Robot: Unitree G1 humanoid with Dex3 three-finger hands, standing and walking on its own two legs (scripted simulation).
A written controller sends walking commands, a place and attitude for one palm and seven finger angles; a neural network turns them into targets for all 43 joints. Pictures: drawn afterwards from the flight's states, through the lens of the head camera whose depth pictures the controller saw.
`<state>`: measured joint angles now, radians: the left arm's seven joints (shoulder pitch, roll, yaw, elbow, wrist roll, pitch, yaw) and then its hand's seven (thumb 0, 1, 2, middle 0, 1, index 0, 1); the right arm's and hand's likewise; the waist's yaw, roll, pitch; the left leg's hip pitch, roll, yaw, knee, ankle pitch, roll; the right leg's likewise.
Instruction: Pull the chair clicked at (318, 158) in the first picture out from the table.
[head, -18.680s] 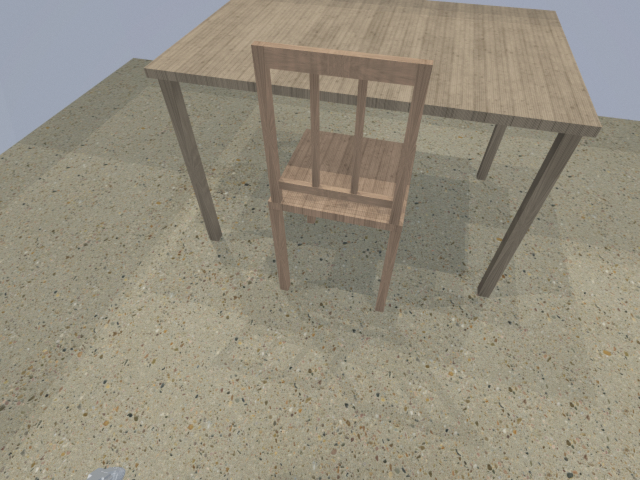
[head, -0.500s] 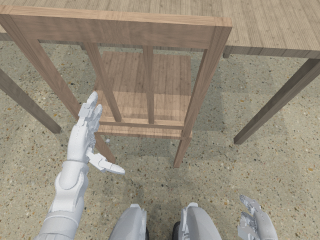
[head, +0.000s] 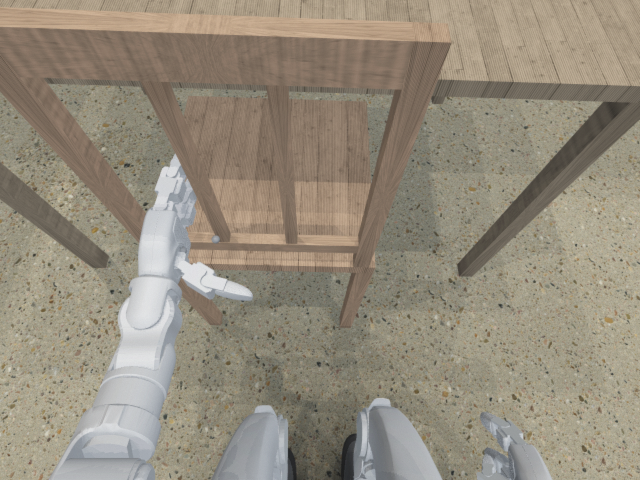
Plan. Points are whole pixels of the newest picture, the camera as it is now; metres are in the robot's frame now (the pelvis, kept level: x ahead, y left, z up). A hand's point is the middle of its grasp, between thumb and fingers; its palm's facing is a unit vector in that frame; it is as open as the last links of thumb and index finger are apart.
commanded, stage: push the fingers through the gap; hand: left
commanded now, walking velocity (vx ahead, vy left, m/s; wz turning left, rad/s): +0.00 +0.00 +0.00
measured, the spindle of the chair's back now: (198, 180) +0.46 +0.15 +0.04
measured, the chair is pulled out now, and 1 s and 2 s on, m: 0.00 0.00 0.00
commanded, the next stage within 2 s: hook a spindle and tug to test in 0.88 s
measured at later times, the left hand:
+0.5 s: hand (212, 211) +0.43 +0.14 +0.02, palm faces -0.02 -1.00 -0.05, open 16.9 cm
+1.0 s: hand (216, 212) +0.43 +0.14 +0.02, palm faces -0.03 -1.00 -0.04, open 16.9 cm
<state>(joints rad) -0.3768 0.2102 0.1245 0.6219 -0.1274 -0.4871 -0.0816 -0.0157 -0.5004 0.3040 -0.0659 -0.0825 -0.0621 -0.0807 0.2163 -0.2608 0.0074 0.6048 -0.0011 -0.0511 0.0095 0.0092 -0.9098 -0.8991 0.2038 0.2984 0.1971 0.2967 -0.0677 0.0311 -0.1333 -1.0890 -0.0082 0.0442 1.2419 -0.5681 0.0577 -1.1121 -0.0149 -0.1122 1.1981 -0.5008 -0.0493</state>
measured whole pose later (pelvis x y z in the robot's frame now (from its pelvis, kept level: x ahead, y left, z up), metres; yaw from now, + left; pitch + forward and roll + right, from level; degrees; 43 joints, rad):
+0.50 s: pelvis +0.00 +0.00 +0.00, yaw -1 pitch +25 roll -2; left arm -0.53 0.25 0.20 0.80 -0.12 -0.53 -0.10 -0.02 -0.50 0.30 -0.07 -0.08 -0.06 -0.08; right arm 0.25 -0.26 0.01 0.62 -0.01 -0.04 0.02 0.01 -0.91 -0.90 0.20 0.30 0.20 0.30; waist -0.10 0.03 -0.14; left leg -1.11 0.00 0.05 1.24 -0.57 0.06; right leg -1.13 -0.01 -0.11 1.19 -0.49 -0.05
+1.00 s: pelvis +0.00 +0.01 +0.00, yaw -1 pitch +25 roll -2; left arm -0.56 0.23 0.19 0.85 -0.10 -0.55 -0.07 -0.02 -0.50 0.30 -0.07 -0.08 -0.06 -0.08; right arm 0.25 -0.26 0.01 0.63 -0.02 -0.01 0.03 0.01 -0.91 -0.90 0.20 0.30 0.20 0.30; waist -0.10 0.04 -0.14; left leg -1.12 0.00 0.05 1.25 -0.56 0.07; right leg -1.14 -0.01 -0.11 1.19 -0.48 -0.04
